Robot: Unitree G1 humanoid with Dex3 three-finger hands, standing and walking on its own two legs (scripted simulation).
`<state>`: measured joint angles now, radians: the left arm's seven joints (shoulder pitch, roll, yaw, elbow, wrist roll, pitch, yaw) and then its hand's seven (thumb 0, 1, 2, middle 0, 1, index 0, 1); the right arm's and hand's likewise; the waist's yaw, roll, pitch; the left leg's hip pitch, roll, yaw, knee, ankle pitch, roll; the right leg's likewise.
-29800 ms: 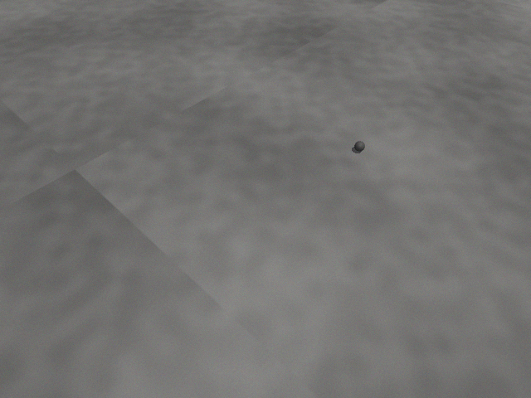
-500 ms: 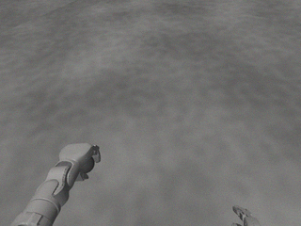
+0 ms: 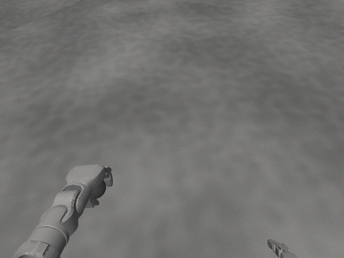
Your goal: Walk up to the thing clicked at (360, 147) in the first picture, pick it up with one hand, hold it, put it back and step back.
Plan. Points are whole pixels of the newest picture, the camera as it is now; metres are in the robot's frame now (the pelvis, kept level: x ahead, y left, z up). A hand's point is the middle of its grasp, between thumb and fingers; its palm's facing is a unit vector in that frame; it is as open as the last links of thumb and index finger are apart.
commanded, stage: crouch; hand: left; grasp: from above
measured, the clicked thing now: (94, 187) +0.32 +0.23 -0.06
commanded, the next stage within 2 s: lower in 1.88 s
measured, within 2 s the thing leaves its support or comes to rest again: neither
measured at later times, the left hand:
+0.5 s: hand (111, 204) +0.35 +0.23 -0.24, palm faces -0.41 +0.05 -0.91, open 7.6 cm
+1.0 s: hand (127, 216) +0.38 +0.23 -0.47, palm faces -0.46 +0.00 -0.89, open 7.5 cm
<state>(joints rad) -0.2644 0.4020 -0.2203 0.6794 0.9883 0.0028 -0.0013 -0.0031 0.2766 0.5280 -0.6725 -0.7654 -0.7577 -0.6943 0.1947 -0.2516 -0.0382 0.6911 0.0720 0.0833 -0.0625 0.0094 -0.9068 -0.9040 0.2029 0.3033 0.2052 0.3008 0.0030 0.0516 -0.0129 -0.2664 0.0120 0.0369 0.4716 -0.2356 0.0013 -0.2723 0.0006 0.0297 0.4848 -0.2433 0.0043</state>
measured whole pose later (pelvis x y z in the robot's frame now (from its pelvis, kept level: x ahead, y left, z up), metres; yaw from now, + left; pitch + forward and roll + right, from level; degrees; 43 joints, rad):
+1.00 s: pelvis -0.07 +0.00 -0.31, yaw -1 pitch +39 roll -5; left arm -0.88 0.55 0.00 1.33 1.20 -0.11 0.36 -0.01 0.27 0.46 -0.74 -0.69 -0.84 -0.61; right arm 0.20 -0.23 0.00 0.74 -0.08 -0.05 0.04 0.00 -0.91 -0.90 0.21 0.30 0.21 0.30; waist -0.21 0.04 -0.18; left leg -1.99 0.01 -0.05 1.96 -0.64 0.01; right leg -1.94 0.00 -0.04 1.92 -0.65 0.01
